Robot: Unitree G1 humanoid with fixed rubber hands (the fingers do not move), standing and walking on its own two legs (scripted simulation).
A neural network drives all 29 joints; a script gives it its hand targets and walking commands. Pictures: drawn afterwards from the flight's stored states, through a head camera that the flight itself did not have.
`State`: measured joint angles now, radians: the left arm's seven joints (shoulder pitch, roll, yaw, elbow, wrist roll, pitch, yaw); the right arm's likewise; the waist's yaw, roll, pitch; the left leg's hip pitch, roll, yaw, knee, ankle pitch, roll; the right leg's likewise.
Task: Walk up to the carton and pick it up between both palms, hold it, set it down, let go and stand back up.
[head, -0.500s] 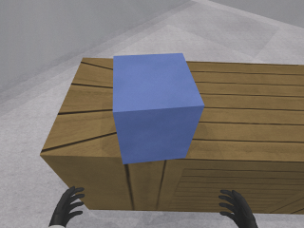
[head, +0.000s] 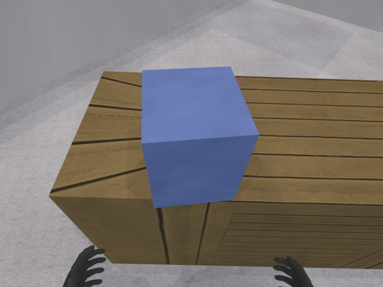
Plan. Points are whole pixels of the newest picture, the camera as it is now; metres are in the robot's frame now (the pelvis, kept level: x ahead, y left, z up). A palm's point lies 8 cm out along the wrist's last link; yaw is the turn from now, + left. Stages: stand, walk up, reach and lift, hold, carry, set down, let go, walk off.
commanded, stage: let go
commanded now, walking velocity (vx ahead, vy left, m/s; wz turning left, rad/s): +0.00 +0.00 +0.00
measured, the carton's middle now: (191, 139) +0.44 +0.03 +0.05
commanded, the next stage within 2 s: stand in 0.16 s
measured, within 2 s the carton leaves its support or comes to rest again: neither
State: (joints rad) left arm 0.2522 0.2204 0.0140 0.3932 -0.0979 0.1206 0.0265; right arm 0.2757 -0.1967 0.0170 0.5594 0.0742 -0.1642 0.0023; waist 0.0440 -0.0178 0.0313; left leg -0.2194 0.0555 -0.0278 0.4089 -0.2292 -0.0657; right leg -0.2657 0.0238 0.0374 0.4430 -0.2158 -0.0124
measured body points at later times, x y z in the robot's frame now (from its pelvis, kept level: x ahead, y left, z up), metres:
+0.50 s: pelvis +0.01 +0.00 +0.00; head +0.03 +0.01 +0.45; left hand +0.11 +0.30 -0.11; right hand +0.15 -0.24 -0.10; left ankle -0.01 +0.16 -0.74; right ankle +0.01 -0.11 -0.74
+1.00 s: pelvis +0.00 +0.00 +0.00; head +0.00 +0.01 +0.45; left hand +0.07 +0.30 -0.13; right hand +0.12 -0.25 -0.11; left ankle -0.01 +0.16 -0.74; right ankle +0.01 -0.11 -0.74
